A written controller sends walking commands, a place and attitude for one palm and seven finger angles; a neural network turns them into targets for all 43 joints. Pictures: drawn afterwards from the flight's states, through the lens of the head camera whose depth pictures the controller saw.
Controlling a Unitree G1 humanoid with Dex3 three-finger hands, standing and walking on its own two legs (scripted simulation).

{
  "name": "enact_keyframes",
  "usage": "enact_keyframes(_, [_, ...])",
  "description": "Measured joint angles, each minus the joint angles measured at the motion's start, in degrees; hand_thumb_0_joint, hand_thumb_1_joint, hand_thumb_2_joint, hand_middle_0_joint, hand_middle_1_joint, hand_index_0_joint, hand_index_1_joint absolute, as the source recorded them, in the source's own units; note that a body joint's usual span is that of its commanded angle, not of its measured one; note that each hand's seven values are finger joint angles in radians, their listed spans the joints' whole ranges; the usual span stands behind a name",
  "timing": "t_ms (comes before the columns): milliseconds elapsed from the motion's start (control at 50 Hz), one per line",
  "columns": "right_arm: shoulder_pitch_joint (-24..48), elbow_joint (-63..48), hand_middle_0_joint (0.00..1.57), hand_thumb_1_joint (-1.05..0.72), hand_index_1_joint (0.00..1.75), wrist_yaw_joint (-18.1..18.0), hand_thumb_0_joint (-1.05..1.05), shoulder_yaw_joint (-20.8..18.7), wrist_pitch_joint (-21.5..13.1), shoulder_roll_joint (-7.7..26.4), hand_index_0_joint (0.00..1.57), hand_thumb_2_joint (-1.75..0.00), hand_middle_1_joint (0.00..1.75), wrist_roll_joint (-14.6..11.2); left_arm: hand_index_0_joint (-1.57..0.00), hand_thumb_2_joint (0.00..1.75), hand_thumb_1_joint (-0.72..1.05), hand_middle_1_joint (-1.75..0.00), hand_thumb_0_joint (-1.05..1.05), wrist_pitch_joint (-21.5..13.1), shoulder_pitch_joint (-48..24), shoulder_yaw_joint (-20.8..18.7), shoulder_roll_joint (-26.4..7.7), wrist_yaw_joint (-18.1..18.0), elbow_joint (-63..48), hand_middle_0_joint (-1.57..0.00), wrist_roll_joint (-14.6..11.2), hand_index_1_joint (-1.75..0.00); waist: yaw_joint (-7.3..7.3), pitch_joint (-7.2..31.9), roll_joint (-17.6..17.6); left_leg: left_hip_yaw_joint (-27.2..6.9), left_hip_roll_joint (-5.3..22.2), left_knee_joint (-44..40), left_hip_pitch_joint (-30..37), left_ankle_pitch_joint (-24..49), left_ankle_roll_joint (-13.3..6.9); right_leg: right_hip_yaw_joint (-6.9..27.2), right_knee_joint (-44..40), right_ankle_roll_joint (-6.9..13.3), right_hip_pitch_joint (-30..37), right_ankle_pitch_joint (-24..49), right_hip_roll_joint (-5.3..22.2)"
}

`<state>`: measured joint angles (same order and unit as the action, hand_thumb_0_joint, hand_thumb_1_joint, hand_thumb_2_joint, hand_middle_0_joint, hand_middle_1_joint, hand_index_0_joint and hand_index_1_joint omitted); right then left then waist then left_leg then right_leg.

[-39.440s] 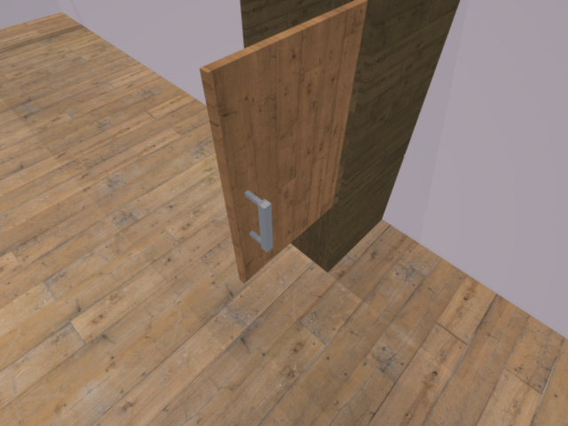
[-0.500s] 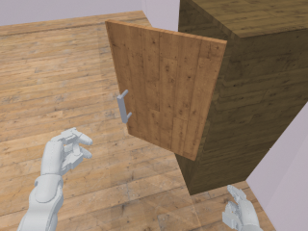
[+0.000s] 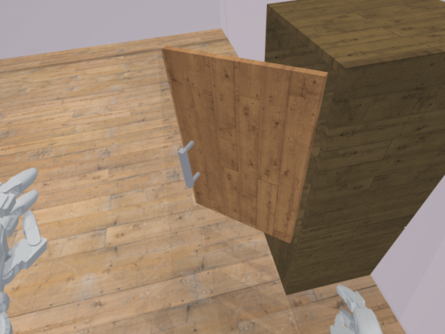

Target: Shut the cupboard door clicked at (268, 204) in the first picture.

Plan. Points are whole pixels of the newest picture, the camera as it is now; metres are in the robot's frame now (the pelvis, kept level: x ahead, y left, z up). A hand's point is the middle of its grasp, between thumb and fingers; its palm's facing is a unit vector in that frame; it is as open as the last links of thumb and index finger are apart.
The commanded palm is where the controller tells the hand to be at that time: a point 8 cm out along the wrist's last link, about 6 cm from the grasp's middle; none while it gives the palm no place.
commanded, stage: draw the hand back to the body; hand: left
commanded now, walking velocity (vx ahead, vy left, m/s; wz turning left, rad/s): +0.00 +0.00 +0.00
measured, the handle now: (190, 165) +0.60 +0.19 -0.10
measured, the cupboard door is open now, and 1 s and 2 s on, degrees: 49 49 49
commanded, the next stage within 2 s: step back with the hand held close in 0.28 s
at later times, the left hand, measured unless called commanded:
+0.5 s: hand (53, 241) +0.19 +0.26 +0.16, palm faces +0.43 -0.78 -0.45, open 7.4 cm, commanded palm +0.13 +0.29 +0.17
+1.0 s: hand (10, 273) +0.14 +0.30 +0.15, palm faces +0.39 -0.78 -0.50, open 7.4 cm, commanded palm +0.08 +0.33 +0.17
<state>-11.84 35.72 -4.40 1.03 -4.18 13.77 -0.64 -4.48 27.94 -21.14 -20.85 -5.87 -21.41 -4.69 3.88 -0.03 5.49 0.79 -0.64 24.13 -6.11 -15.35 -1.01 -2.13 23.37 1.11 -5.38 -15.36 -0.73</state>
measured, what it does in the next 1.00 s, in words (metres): shifts its weight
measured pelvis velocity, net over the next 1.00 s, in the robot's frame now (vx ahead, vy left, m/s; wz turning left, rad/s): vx -0.06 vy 0.03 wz -0.02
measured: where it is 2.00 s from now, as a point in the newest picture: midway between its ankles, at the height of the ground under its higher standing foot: outside the picture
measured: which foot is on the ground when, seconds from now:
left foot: down 0.00-1.00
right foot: down 0.00-1.00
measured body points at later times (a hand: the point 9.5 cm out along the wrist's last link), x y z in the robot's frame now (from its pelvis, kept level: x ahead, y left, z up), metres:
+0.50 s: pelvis -0.01 +0.00 +0.00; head -0.01 -0.04 +0.45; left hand +0.16 +0.30 +0.18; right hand +0.18 -0.23 -0.09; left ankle -0.02 +0.11 -0.74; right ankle -0.03 -0.10 -0.74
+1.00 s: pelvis -0.06 +0.03 -0.01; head -0.05 +0.03 +0.44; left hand +0.12 +0.34 +0.18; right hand +0.11 -0.21 -0.08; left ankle -0.02 +0.11 -0.74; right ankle -0.03 -0.10 -0.74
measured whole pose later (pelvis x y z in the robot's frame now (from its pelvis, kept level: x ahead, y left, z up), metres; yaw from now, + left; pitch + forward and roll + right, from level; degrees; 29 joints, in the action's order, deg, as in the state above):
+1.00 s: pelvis -0.06 +0.03 -0.01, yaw -1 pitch +1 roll -1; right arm -11.2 30.4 -5.7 0.4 0.5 13.2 -1.1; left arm -10.2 31.7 -24.5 -24.4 -7.4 -25.7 -3.1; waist -0.1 0.7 1.3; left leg 3.0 -1.7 32.0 -19.8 -13.5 -4.1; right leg -0.3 30.1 -1.4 -18.9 -12.1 0.7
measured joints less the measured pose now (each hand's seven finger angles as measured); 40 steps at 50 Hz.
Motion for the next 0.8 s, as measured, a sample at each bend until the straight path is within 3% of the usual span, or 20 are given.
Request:
enact_keyframes(160, [0.53, 0.66, 0.20, -0.90, 0.30, -0.59, 0.01, -0.24, -0.74, 0.09, 0.20, -0.90, 0.30, 0.13, -0.23, 0.90, 0.90, -0.33, 0.02, 0.53, -1.70, 1.94, 1.93, 0.08, 2.47, -0.24, 0.24, -0.32, 0.09, -0.58, -0.34, -0.10, 0.12, -0.24, -0.02, 0.55, 0.24, -0.12, 0.47, 0.35, -0.33, 0.13, -0.11])
enact_keyframes(420, [0.88, 0.39, 0.20, -0.90, 0.30, -0.42, 0.01, -0.02, -1.60, -0.74, 0.20, -0.90, 0.30, 0.20, -0.21, 0.90, 0.89, -0.31, 0.02, -0.41, -1.44, 1.14, 0.84, 0.51, 1.32, -0.22, 0.07, -0.30, -0.49, -0.51, -0.62, 0.32, 0.79, -0.61, 0.70, 0.61, 0.64, 0.31, -0.38, 0.69, 0.40, 0.66, -0.79])
enact_keyframes(580, [1.82, -0.69, 0.20, -0.90, 0.30, -0.11, 0.01, -1.55, 2.31, 0.85, 0.20, -0.90, 0.30, -0.06, -0.21, 0.90, 0.89, -0.31, 0.01, -4.55, 1.40, -0.48, 0.00, -0.13, 0.92, -0.21, 0.60, -0.30, -2.82, 1.19, 0.09, -0.14, 0.96, 3.67, -6.61, -0.54, -0.01, -0.20, 0.40, 0.07, -5.16, 1.29, -0.90])
enact_keyframes(800, [1.85, -4.13, 0.20, -0.90, 0.30, -1.49, 0.01, -2.12, 6.35, 0.63, 0.20, -0.90, 0.30, -0.48, -0.21, 0.90, 0.89, -0.31, 0.02, -3.77, 4.10, -2.42, -4.36, -0.97, -3.57, -0.22, 0.21, -0.30, -3.90, 0.18, -2.78, 2.25, -1.03, 3.76, -9.18, 1.12, -1.98, 2.04, 3.76, -1.96, -9.73, 1.86, 1.22])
